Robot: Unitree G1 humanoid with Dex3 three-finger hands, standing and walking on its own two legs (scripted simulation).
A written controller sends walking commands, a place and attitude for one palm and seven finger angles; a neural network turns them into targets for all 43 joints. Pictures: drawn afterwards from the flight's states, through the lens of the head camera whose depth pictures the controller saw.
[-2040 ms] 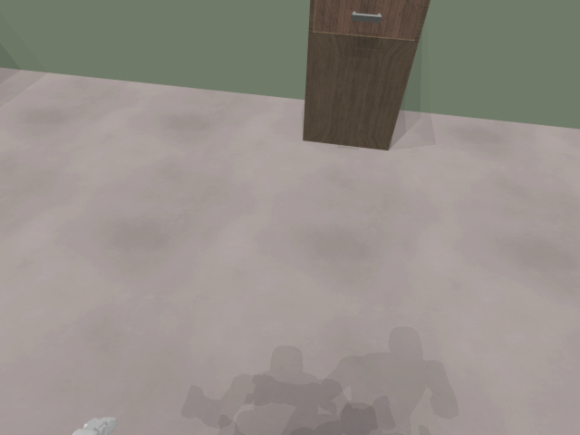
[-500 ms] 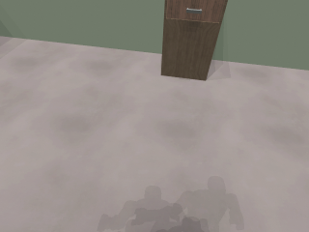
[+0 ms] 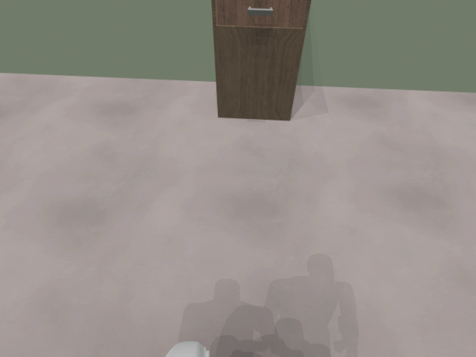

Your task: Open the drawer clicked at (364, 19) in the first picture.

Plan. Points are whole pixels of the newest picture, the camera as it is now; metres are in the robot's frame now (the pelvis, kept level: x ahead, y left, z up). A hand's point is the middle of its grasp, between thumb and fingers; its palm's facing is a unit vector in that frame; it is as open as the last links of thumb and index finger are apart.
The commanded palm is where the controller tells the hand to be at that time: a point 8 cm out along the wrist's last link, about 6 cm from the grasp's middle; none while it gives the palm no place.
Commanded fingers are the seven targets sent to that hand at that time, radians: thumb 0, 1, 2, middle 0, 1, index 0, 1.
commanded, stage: walk to a spot facing it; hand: left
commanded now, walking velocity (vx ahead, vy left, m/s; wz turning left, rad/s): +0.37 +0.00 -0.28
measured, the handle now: (260, 10) +1.66 +0.04 -0.07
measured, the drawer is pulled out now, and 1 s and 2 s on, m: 0.00 0.00 0.00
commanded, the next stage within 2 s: turn to face it in 1.70 s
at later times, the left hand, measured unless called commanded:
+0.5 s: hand (146, 275) +0.30 +0.24 -0.16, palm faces -0.14 -0.97 -0.20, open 7.4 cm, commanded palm none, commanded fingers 0.00 0.90 0.90 -0.20 -0.30 -0.20 -0.30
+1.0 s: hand (184, 223) +0.46 +0.19 -0.19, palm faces -0.20 -0.96 -0.19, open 7.2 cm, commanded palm none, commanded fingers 0.00 0.90 0.90 -0.20 -0.30 -0.20 -0.30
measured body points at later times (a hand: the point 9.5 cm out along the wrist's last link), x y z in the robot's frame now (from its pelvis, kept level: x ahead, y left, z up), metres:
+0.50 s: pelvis +0.20 +0.06 +0.00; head +0.21 +0.06 +0.45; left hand +0.31 +0.29 -0.14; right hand +0.16 -0.19 -0.14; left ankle +0.20 +0.15 -0.74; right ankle +0.21 -0.08 -0.68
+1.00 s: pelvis +0.42 +0.00 -0.01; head +0.44 +0.01 +0.44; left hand +0.47 +0.24 -0.17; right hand +0.41 -0.25 -0.15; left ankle +0.54 +0.09 -0.73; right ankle +0.31 -0.11 -0.74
